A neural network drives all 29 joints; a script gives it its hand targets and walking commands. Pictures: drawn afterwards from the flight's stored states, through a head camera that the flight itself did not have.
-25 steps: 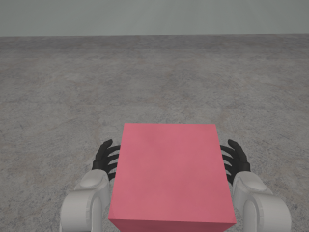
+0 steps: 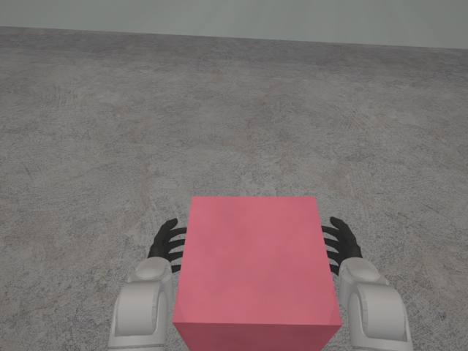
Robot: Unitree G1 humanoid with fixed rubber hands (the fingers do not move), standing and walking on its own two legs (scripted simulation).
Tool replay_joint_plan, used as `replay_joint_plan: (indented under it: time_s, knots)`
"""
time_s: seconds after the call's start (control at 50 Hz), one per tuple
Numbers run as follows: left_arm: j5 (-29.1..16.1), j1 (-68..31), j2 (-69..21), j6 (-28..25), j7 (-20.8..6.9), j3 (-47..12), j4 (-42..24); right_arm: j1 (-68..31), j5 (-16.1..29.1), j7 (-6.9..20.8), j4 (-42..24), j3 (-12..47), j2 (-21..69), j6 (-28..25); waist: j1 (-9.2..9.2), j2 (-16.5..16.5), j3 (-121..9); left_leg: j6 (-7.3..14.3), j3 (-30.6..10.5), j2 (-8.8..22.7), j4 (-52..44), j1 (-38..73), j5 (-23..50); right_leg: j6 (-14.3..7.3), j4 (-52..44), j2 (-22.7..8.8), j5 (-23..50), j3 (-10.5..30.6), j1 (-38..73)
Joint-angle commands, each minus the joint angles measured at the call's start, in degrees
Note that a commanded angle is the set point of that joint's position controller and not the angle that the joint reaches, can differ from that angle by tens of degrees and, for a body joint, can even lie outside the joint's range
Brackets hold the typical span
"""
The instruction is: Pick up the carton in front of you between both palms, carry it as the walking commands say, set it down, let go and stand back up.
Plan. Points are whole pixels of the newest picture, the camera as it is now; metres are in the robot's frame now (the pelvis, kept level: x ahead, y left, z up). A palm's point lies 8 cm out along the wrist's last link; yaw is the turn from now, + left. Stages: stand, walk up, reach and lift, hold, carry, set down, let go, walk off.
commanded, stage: carry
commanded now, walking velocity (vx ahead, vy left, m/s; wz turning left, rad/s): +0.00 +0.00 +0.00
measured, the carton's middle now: (252, 283) +0.26 +0.00 -0.02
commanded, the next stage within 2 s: hold in 1.48 s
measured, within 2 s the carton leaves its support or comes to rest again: neither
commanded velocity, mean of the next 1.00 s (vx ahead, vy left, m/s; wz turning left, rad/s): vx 0.00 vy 0.00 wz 0.00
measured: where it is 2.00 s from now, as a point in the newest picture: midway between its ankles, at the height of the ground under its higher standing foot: outside the picture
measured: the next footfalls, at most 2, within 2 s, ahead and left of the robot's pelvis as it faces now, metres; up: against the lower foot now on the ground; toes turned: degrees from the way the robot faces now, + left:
none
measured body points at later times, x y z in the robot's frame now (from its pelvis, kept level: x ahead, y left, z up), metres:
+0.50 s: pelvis -0.05 +0.01 +0.00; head -0.07 +0.02 +0.45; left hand +0.24 +0.16 +0.03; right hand +0.25 -0.14 +0.04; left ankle -0.09 +0.12 -0.73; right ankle -0.02 -0.11 -0.73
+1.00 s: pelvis -0.07 +0.02 +0.00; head -0.07 +0.03 +0.45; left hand +0.23 +0.18 +0.02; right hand +0.23 -0.13 +0.03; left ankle -0.09 +0.12 -0.73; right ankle -0.02 -0.11 -0.73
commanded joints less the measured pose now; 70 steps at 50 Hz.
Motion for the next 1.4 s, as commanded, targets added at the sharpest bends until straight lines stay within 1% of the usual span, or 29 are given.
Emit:
replay_joint_plan:
  time_s: [0.0, 0.02, 0.08, 0.1, 0.12, 0.2, 0.26, 0.28, 0.38, 0.44, 0.5, 0.52, 0.6, 0.64, 0.66, 0.7, 0.74, 0.76, 0.82, 0.94, 1.02, 1.04, 1.08, 1.14, 1.24, 1.3, 1.32, 1.36, 1.38]
  knots:
    - [-11.47, -23.95, -41.90, -7.89, -10.25, -29.80, 2.09, -22.28, 11.73, 10.75, 6.31, 28.46, 40.86, -7.22, 0.19, 4.40, -11.02, 0.50, -3.13, 5.36, -1.14, 2.42, 35.87, -0.53, 1.55, -5.74, 29.44, 4.58, 7.56]
    - [-11.08, -25.15, -41.48, -9.70, -10.51, -30.41, 3.80, -25.74, 11.73, 10.73, 4.00, 28.94, 41.11, -10.04, -0.14, 3.37, -10.98, 1.11, -3.34, 5.25, -0.79, 3.09, 44.57, -0.12, 2.76, -5.42, 33.92, 3.48, 8.39]
    - [-10.55, -27.90, -42.07, -13.43, -11.23, -26.88, 7.65, -29.33, 11.68, 11.72, 8.84, 28.01, 43.90, -13.39, -0.10, 1.65, -12.39, 1.22, -3.00, 5.23, -2.23, 3.02, 36.37, -0.18, 1.26, -4.99, 23.32, 3.86, 7.22]
    - [-10.01, -29.31, -40.92, -14.56, -11.37, -27.17, 7.74, -27.28, 10.22, 11.90, 12.73, 25.53, 41.54, -14.44, -0.02, -0.04, -13.40, 1.08, -3.00, 4.76, -1.26, 4.15, 36.25, 0.60, 1.11, -4.25, 25.16, 2.89, 8.21]
    - [-10.97, -31.85, -41.88, -16.12, -12.03, -28.67, 7.92, -24.15, 9.21, 12.04, 16.74, 24.90, 43.76, -15.19, -0.02, 2.51, -12.58, 1.21, -1.46, 3.99, -1.08, 4.20, 33.71, 0.14, 0.20, -5.52, 31.10, 4.33, 8.62]
    - [-7.45, -27.98, -44.48, -18.85, -13.24, -24.08, 18.96, -32.75, 8.77, 13.02, 14.10, 25.45, 44.24, -19.63, 0.22, -1.15, -10.59, 1.98, -3.29, 4.33, -4.26, 2.81, 23.73, 0.01, -2.06, -6.10, 22.48, 5.50, 6.40]
    - [-9.03, -34.58, -46.95, -20.06, -13.55, -26.46, 13.27, -33.25, 9.76, 13.77, 17.28, 27.70, 47.79, -19.55, -0.16, -2.70, -11.94, 0.69, -3.49, 3.33, -4.10, 1.45, 20.85, -0.10, -1.78, -5.48, 24.40, 4.37, 8.83]
    - [-9.23, -36.06, -48.13, -19.26, -13.58, -27.21, 14.03, -31.53, 9.38, 13.55, 18.45, 25.90, 48.14, -18.98, -0.02, 0.80, -8.17, 1.35, -2.71, 3.74, -3.97, -0.66, 19.33, -0.18, -3.25, -6.39, 24.37, 6.22, 7.35]
    - [-10.94, -31.32, -51.80, -16.19, -14.12, -28.60, 14.46, -30.06, 10.58, 13.93, 15.46, 29.32, 50.04, -15.75, 0.20, -1.38, -11.33, 1.79, -4.35, 3.63, -5.31, -0.20, 14.66, -0.61, -2.58, -6.21, 19.28, 4.99, 7.30]
    - [-11.10, -35.97, -48.61, -15.56, -14.10, -28.59, 8.46, -29.34, 10.08, 14.31, 18.15, 26.87, 51.48, -14.21, -0.14, -0.27, -10.44, 2.65, -4.40, 4.54, -5.97, -2.33, 12.31, -0.55, -4.20, -6.01, 16.55, 6.32, 6.78]
    - [-11.39, -34.56, -49.29, -14.88, -13.88, -29.02, 10.68, -29.84, 10.49, 13.99, 16.11, 26.53, 49.53, -14.17, 0.26, 4.35, -7.08, 2.06, -3.37, 4.24, -6.80, -4.98, 7.46, -0.05, -6.51, -6.11, 14.75, 6.38, 5.34]
    - [-11.80, -31.66, -49.62, -15.07, -13.96, -27.58, 11.01, -32.55, 12.42, 14.18, 11.41, 29.91, 50.54, -14.75, -0.22, -0.24, -9.79, 2.23, -4.76, 3.81, -7.26, -3.49, 10.54, 0.43, -3.84, -5.96, 15.09, 5.94, 6.90]
    - [-11.27, -33.08, -49.85, -15.22, -14.25, -28.92, 10.46, -30.00, 11.15, 14.18, 15.86, 29.03, 49.70, -14.28, 0.37, -1.67, -10.01, 2.41, -5.25, 4.08, -7.04, -3.27, 11.72, 0.12, -3.97, -6.45, 13.05, 5.51, 6.82]
    - [-9.71, -32.10, -49.19, -14.98, -14.16, -26.37, 12.27, -34.10, 11.19, 13.80, 11.36, 28.89, 49.28, -15.13, -0.02, 0.60, -11.42, 2.31, -4.89, 4.26, -6.24, -2.33, 13.04, -0.67, -4.33, -6.32, 15.74, 6.32, 7.45]
    - [-11.02, -32.15, -48.98, -14.52, -13.92, -28.24, 11.67, -30.76, 11.53, 13.96, 15.41, 27.97, 50.06, -14.35, 0.13, 1.77, -10.57, 3.10, -5.24, 4.54, -6.63, -2.53, 13.99, -0.38, -4.72, -6.43, 16.46, 6.06, 6.12]
    - [-11.70, -32.81, -50.25, -15.19, -13.83, -29.00, 10.74, -30.64, 11.29, 14.01, 12.89, 28.93, 49.39, -14.91, 0.08, -0.77, -12.18, 2.58, -5.03, 3.85, -5.53, -2.69, 14.83, -0.46, -4.69, -5.76, 16.08, 5.83, 7.03]
    - [-11.46, -31.14, -49.97, -14.80, -13.97, -28.18, 12.38, -32.00, 11.66, 13.96, 11.88, 29.94, 49.35, -14.72, 0.01, 2.76, -10.73, 2.65, -3.86, 4.19, -5.02, -4.05, 13.22, -0.01, -4.75, -6.32, 17.07, 6.08, 6.44]
    - [-11.21, -31.55, -49.75, -14.79, -13.84, -29.15, 11.45, -31.38, 11.90, 13.86, 14.02, 30.25, 50.97, -14.42, 0.05, -2.10, -11.40, 2.20, -3.88, 4.12, -5.33, -1.76, 13.11, 0.47, -2.99, -6.12, 17.92, 4.80, 5.51]
    - [-11.10, -32.99, -48.81, -14.43, -14.21, -28.31, 11.27, -29.25, 9.95, 14.14, 14.58, 27.42, 49.40, -14.35, 0.15, -0.15, -9.31, 2.42, -4.56, 3.71, -5.31, -5.21, 8.33, 0.55, -5.82, -7.03, 17.54, 6.19, 5.39]
    - [-11.50, -32.63, -49.65, -15.61, -14.05, -29.84, 11.50, -30.66, 11.00, 14.34, 14.92, 28.86, 50.25, -15.19, 0.11, 1.64, -13.36, 2.98, -4.43, 3.67, -4.65, -2.41, 17.61, 0.07, -4.29, -6.96, 20.14, 5.98, 7.85]
    - [-11.72, -30.80, -50.54, -15.45, -13.68, -30.51, 9.90, -30.24, 12.21, 13.94, 13.39, 28.64, 50.85, -14.87, -0.03, 1.37, -12.32, 3.34, -4.98, 4.61, -5.53, -0.67, 17.43, 0.19, -2.75, -6.20, 15.34, 5.69, 4.74]
    - [-11.12, -34.70, -48.71, -15.58, -13.88, -29.99, 7.63, -26.71, 9.41, 14.29, 18.93, 25.52, 49.63, -14.67, 0.18, 1.90, -11.66, 3.60, -6.39, 5.08, -4.84, -2.32, 19.46, 0.61, -3.50, -5.55, 15.71, 4.49, 5.75]
    - [-10.70, -29.26, -48.64, -15.09, -13.87, -28.38, 11.74, -27.54, 10.71, 14.23, 15.66, 26.98, 50.88, -14.99, 0.31, -0.31, -13.11, 3.66, -5.85, 4.60, -5.44, 0.61, 19.63, -0.13, -3.36, -6.27, 16.13, 6.06, 5.71]
    - [-10.32, -32.83, -49.23, -15.38, -14.09, -27.84, 11.16, -31.29, 10.55, 14.14, 14.99, 27.99, 51.05, -15.07, -0.01, 1.53, -8.95, 3.25, -6.69, 5.12, -6.32, -3.93, 19.13, 0.72, -4.51, -6.03, 12.75, 5.50, 4.69]
    - [-11.13, -32.48, -50.36, -15.57, -13.98, -29.55, 11.59, -30.79, 11.85, 14.12, 14.60, 29.92, 51.00, -15.11, -0.07, -0.65, -12.42, 2.77, -4.46, 3.77, -5.04, -2.53, 19.24, 0.67, -1.85, -6.27, 19.19, 4.27, 6.17]
    - [-10.65, -29.22, -50.53, -14.86, -14.02, -29.15, 12.54, -28.17, 10.54, 13.95, 15.62, 26.68, 49.38, -14.67, 0.05, 3.13, -13.09, 3.13, -4.39, 4.33, -3.20, 0.10, 27.56, 0.22, -1.08, -6.13, 21.13, 4.21, 4.71]
    - [-10.98, -34.39, -47.98, -15.43, -14.06, -28.81, 9.53, -27.73, 9.13, 14.32, 17.45, 25.56, 49.45, -14.53, 0.06, 0.53, -13.27, 2.69, -4.68, 3.89, -3.33, -0.47, 26.63, 0.56, -0.32, -6.55, 20.65, 4.36, 5.93]
    - [-10.79, -33.34, -48.84, -15.43, -14.10, -29.49, 10.50, -28.35, 10.49, 14.32, 16.60, 27.11, 50.56, -14.80, -0.20, 2.05, -13.79, 3.09, -4.15, 4.03, -2.78, -0.60, 25.69, 0.92, -1.39, -6.17, 20.59, 4.82, 5.63]
    - [-10.10, -32.31, -48.94, -15.08, -14.17, -27.67, 12.33, -30.72, 10.77, 14.27, 14.85, 27.76, 50.23, -15.19, -0.01, -0.99, -14.32, 2.61, -4.29, 3.80, -2.42, -0.81, 28.68, 0.91, -0.26, -6.18, 22.52, 4.02, 6.79]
